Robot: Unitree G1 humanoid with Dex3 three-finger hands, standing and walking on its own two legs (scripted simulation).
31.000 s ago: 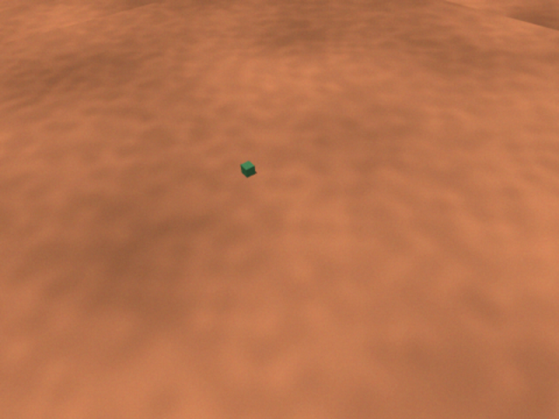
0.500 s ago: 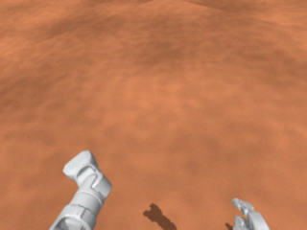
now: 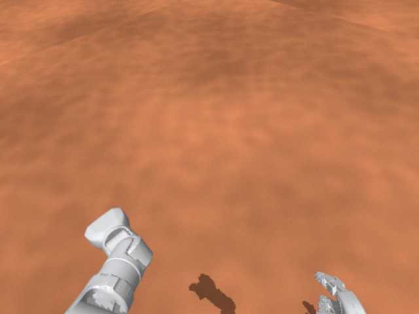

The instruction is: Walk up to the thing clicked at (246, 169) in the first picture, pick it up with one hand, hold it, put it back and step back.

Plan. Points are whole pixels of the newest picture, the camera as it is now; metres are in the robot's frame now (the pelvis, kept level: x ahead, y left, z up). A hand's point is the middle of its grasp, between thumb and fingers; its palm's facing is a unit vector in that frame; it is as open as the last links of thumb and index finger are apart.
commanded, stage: crouch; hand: left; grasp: from above
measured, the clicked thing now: (124, 246) +0.30 +0.24 -0.09
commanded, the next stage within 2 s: lower in 1.80 s
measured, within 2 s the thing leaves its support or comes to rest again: neither
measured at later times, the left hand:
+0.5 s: hand (150, 259) +0.34 +0.23 -0.29, palm faces -0.27 -0.28 -0.92, open 8.3 cm
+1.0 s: hand (163, 267) +0.38 +0.23 -0.47, palm faces -0.27 -0.32 -0.91, open 8.1 cm
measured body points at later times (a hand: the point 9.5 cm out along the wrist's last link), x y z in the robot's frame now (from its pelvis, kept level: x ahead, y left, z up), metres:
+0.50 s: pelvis -0.05 +0.00 -0.16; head +0.11 +0.02 +0.26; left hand +0.36 +0.24 -0.24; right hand +0.00 -0.27 -0.29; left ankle +0.01 +0.13 -0.73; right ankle -0.01 -0.13 -0.73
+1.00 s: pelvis -0.08 +0.01 -0.33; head +0.13 +0.02 +0.07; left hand +0.39 +0.24 -0.42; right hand -0.04 -0.26 -0.46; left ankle +0.01 +0.13 -0.73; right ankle -0.01 -0.13 -0.73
